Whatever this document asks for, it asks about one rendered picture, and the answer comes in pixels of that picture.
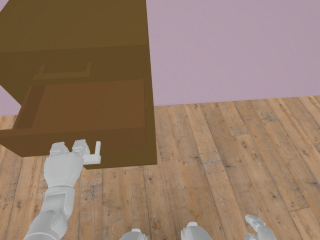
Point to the robot left forearm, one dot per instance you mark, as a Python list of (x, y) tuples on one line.
[(51, 222)]

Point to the drawer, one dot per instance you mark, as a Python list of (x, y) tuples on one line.
[(112, 112)]

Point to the robot shin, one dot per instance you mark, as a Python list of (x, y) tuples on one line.
[(192, 224), (136, 230)]

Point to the handle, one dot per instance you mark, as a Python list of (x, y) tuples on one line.
[(92, 158), (63, 78)]

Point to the right robot hand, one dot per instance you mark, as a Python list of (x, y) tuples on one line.
[(263, 232)]

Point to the robot left shin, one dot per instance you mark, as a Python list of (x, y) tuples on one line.
[(136, 230)]

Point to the robot right shin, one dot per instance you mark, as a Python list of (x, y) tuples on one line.
[(192, 224)]

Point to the cabinet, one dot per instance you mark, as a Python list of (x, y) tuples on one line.
[(109, 38)]

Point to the left robot hand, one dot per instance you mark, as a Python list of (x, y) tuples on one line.
[(63, 168)]

